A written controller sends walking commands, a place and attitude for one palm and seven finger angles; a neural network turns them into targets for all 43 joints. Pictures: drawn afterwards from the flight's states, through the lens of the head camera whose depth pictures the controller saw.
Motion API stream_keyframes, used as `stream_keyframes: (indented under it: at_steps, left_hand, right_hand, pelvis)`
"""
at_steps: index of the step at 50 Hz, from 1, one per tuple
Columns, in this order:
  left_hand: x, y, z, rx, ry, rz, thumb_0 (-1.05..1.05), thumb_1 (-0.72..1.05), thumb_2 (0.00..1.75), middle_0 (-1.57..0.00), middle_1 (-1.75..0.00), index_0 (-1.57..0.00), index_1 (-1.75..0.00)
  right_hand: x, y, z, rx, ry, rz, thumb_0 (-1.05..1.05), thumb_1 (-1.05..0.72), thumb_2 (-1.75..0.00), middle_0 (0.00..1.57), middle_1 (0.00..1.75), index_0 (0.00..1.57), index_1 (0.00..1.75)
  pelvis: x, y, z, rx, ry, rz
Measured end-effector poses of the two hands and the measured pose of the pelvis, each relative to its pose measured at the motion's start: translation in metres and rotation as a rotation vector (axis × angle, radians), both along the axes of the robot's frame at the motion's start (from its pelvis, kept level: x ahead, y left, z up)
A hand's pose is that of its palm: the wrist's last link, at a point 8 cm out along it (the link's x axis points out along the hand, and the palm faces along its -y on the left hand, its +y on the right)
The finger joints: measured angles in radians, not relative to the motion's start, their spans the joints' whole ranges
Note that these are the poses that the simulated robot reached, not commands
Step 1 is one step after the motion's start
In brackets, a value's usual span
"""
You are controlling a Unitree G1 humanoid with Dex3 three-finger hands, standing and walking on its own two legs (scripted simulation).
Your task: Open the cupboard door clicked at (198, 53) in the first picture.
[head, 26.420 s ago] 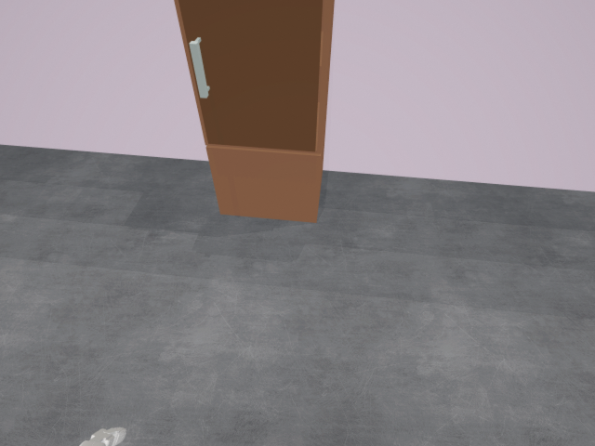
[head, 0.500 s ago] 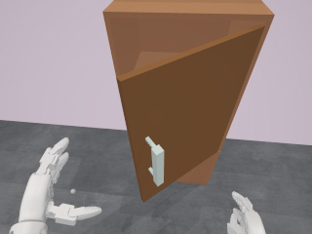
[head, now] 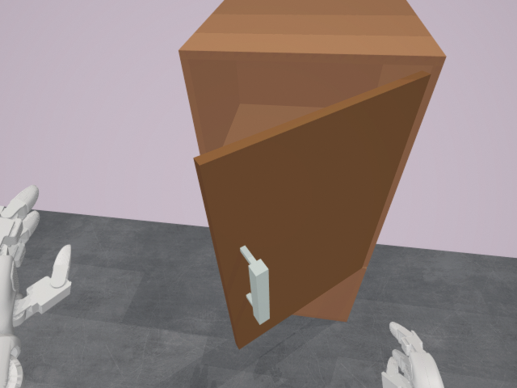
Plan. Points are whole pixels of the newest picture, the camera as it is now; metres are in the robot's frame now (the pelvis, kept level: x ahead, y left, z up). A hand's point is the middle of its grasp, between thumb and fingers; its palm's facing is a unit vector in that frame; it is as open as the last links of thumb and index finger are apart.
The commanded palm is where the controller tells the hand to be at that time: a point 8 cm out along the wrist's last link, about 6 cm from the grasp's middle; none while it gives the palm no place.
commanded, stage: draw the hand back to the body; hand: left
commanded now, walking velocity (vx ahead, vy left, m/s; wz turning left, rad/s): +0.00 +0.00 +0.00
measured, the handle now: (254, 285) +0.30 +0.06 -0.03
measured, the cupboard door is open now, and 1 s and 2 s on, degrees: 41 41 41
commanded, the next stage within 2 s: step back with the hand held close in 0.36 s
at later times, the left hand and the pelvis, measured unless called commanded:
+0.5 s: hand (66, 280) +0.18 +0.25 +0.16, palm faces +0.46 -0.79 -0.41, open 7.4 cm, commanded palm +0.14 +0.29 +0.18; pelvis -0.01 -0.01 +0.01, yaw +0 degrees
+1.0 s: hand (19, 324) +0.13 +0.28 +0.16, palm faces +0.38 -0.77 -0.50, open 7.4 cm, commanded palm +0.07 +0.31 +0.18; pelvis -0.07 +0.01 +0.00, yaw -2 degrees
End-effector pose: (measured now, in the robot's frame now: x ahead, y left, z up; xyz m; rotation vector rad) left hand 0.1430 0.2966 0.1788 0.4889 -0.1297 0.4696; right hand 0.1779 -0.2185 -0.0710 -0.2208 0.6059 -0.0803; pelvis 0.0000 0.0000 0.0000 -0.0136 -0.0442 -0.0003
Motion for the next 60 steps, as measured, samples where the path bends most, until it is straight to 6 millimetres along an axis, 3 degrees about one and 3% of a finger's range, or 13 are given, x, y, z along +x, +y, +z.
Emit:
stream_keyframes:
  at_steps: [5,11,28,37,43,50,60]
  left_hand:
    - [-0.001,-0.002,0.007,0.001,-0.030,0.013,0.01,0.77,0.85,-0.20,-0.30,-0.21,-0.30]
    - [-0.001,-0.010,-0.009,-0.048,0.032,-0.001,0.02,0.85,0.89,-0.21,-0.30,-0.21,-0.30]
    - [0.000,-0.008,0.003,0.008,-0.004,-0.014,0.02,0.89,0.90,-0.21,-0.30,-0.21,-0.30]
    - [0.003,-0.009,-0.007,0.055,0.086,-0.115,0.02,0.89,0.90,-0.21,-0.30,-0.21,-0.30]
    - [-0.016,-0.001,-0.001,0.103,0.062,-0.147,0.02,0.88,0.90,-0.21,-0.30,-0.22,-0.30]
    - [-0.050,0.016,-0.001,0.107,0.000,-0.105,0.02,0.88,0.90,-0.21,-0.30,-0.21,-0.30]
    - [-0.107,0.020,-0.004,0.146,-0.080,-0.039,0.02,0.88,0.90,-0.21,-0.30,-0.21,-0.30]
  right_hand:
    - [0.003,-0.005,0.001,0.002,0.002,0.006,0.01,-0.91,-0.90,0.20,0.30,0.20,0.30]
    - [-0.001,-0.009,0.000,0.002,0.026,-0.002,0.01,-0.91,-0.90,0.20,0.30,0.20,0.30]
    - [-0.012,-0.012,-0.002,0.011,0.051,-0.016,0.01,-0.91,-0.90,0.20,0.30,0.21,0.30]
    - [-0.036,-0.026,0.002,-0.042,0.109,-0.100,0.01,-0.91,-0.90,0.20,0.30,0.21,0.30]
    - [-0.059,-0.025,0.006,-0.057,0.120,-0.146,0.01,-0.91,-0.90,0.20,0.30,0.20,0.30]
    - [-0.086,-0.011,0.008,-0.060,0.095,-0.125,0.01,-0.91,-0.90,0.20,0.30,0.20,0.30]
    - [-0.123,0.004,-0.010,-0.060,0.099,-0.034,0.01,-0.91,-0.90,0.20,0.30,0.21,0.30]
  pelvis:
    - [-0.001,-0.003,0.003,0.001,-0.011,0.000]
    - [-0.003,-0.007,0.005,0.004,-0.018,-0.004]
    - [-0.010,-0.011,0.007,-0.004,-0.015,-0.004]
    - [-0.027,0.001,0.007,0.002,0.039,-0.026]
    - [-0.045,0.008,0.004,0.005,0.038,-0.032]
    - [-0.074,0.015,-0.001,0.001,0.023,-0.027]
    - [-0.112,0.012,-0.014,-0.010,-0.002,0.068]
